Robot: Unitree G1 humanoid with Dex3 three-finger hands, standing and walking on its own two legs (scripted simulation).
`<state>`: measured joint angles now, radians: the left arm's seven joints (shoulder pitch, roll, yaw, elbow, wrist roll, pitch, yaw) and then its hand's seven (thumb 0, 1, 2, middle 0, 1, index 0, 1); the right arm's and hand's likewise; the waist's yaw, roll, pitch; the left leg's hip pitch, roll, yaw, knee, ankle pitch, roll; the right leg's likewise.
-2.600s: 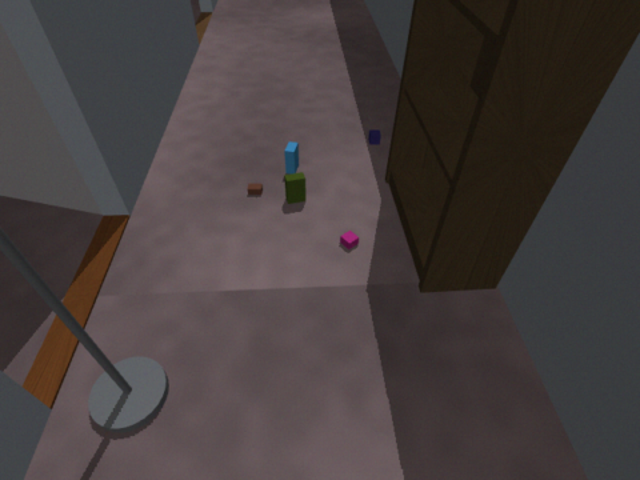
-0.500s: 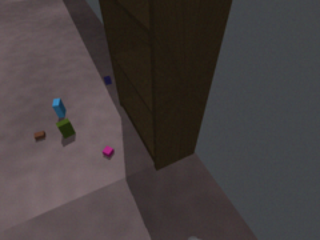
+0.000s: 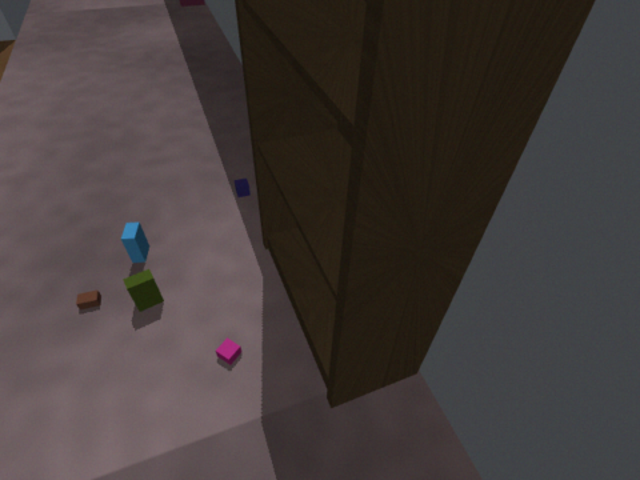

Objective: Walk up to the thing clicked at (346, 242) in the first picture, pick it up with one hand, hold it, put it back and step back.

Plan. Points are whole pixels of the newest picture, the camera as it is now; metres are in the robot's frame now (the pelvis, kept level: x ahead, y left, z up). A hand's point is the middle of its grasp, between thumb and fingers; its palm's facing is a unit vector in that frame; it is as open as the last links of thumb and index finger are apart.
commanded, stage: walk up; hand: left
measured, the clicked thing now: (228, 351) +0.68 +0.33 -0.74
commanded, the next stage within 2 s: none
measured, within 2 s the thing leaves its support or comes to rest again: neither
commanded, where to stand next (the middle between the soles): +0.33 +0.03 m, yaw +0 degrees
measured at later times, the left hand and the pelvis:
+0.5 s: hand (137, 440) +0.22 +0.27 -0.11, palm faces +0.00 -0.90 -0.44, open 7.4 cm; pelvis +0.16 -0.01 +0.00, yaw +0 degrees
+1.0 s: hand (146, 400) +0.29 +0.30 -0.16, palm faces -0.04 -0.93 -0.37, open 7.4 cm; pelvis +0.24 +0.03 +0.00, yaw -1 degrees
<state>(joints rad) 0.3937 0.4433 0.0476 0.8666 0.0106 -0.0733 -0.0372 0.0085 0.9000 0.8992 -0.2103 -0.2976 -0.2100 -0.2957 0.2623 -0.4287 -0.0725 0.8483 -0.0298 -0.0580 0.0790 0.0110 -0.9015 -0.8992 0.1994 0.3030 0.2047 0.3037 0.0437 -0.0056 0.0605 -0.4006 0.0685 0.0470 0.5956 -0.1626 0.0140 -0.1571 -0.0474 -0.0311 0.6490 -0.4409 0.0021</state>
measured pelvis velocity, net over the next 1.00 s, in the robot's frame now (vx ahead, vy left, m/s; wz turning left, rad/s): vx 0.24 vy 0.03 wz -0.02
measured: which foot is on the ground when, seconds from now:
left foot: down 0.00-0.40, up 0.42-0.72, down 0.74-1.00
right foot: down 0.00-0.00, up 0.02-0.36, down 0.38-1.00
